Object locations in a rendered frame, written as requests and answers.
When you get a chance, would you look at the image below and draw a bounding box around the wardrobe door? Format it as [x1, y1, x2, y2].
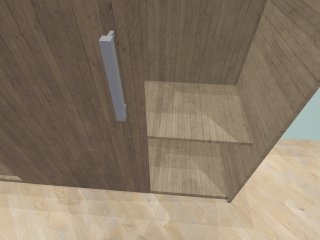
[0, 0, 151, 194]
[0, 161, 17, 176]

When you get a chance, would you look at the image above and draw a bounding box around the handle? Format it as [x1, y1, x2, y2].
[99, 30, 127, 122]

